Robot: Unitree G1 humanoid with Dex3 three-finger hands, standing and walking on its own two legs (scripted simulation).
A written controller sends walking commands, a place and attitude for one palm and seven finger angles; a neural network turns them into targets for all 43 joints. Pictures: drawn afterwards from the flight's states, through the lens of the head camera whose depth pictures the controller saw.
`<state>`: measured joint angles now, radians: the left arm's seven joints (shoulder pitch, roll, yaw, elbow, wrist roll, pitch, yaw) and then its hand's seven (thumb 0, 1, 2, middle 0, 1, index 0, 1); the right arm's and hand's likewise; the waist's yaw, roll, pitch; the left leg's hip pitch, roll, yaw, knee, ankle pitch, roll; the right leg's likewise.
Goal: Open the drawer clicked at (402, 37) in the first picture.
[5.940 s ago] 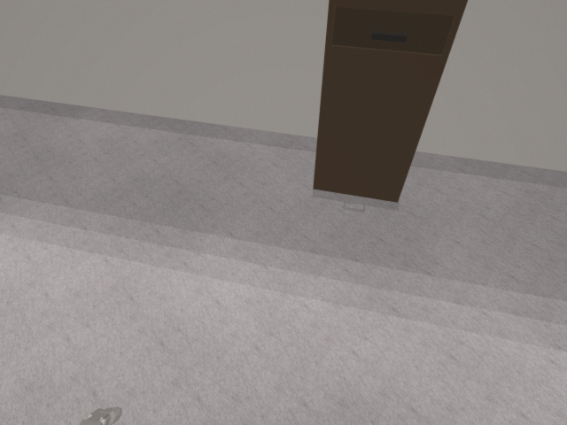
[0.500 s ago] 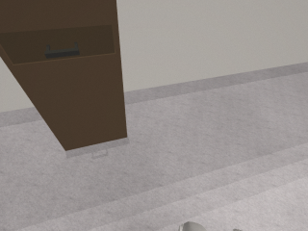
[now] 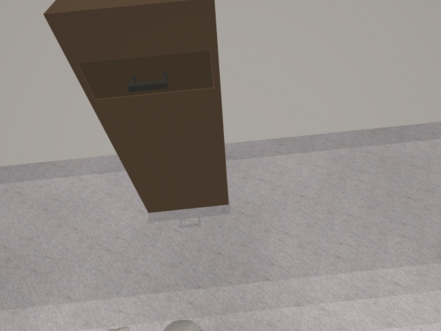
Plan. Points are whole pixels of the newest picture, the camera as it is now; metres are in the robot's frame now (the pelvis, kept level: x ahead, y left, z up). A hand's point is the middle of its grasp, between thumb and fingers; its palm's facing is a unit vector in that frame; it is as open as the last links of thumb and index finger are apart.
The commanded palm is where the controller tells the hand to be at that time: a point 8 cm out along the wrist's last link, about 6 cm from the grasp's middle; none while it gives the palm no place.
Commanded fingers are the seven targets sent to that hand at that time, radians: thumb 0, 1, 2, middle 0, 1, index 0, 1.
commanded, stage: take the last steps up to it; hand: left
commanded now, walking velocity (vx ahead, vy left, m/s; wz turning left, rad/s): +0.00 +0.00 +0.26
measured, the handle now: (148, 81) +0.78 +0.25 +0.03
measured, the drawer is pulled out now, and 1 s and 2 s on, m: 0.00 0.00 0.00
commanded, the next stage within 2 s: come to a stop and stand still in 1.00 s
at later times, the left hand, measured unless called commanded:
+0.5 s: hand out of the picture +0.05 +0.26 -0.18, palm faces +0.11 -0.98 -0.16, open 7.4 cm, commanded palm none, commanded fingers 0.00 0.90 0.90 -0.20 -0.30 -0.20 -0.30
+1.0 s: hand (154, 275) +0.27 +0.18 -0.16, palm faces +0.11 -0.97 -0.23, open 7.2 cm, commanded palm none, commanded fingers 0.00 0.90 0.90 -0.20 -0.30 -0.20 -0.30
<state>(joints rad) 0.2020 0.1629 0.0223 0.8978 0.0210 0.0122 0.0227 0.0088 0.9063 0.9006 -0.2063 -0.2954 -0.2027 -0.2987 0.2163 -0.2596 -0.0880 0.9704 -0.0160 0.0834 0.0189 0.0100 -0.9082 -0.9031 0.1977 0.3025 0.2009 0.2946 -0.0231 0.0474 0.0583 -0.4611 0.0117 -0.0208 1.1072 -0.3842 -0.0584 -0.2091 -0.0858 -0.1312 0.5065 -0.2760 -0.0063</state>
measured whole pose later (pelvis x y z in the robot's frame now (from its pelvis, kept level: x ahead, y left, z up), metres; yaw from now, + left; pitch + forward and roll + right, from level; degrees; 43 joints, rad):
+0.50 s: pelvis +0.05 +0.06 +0.01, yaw +4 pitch -2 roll -1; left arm 0.28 0.22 0.05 1.07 0.03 0.02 -0.02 0.01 0.91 0.90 -0.20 -0.29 -0.20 -0.30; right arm 0.39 -0.12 -0.01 1.08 -0.01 -0.04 -0.03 0.01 -0.91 -0.90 0.20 0.30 0.20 0.30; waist 0.01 -0.04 0.02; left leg 0.02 -0.01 0.06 0.30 -0.29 0.05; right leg -0.55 -0.10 -0.05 1.08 -0.24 0.05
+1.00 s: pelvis +0.22 -0.01 +0.00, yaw +4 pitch -1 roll -1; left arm 0.21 0.16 0.05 1.06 0.01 -0.06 0.02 -0.01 0.95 0.90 -0.21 -0.30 -0.20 -0.30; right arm 0.30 -0.18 -0.06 1.07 -0.02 0.00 -0.01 0.01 -0.91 -0.90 0.20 0.30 0.20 0.29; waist -0.03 0.04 0.03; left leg -0.49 0.11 0.05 1.08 -0.31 0.00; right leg -0.22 0.00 -0.18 0.45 -0.21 -0.07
